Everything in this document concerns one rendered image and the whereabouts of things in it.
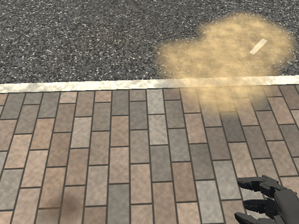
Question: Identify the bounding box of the robot right hand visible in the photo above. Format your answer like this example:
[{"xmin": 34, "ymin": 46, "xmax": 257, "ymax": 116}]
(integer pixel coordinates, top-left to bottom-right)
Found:
[{"xmin": 235, "ymin": 175, "xmax": 299, "ymax": 224}]

